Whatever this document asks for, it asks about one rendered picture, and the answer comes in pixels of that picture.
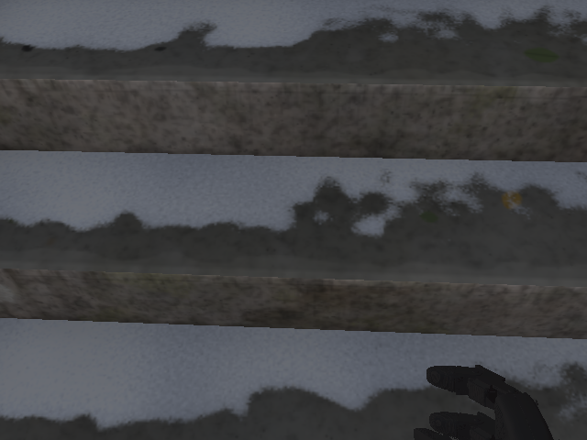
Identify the right robot hand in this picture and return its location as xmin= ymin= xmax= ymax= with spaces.
xmin=414 ymin=365 xmax=554 ymax=440

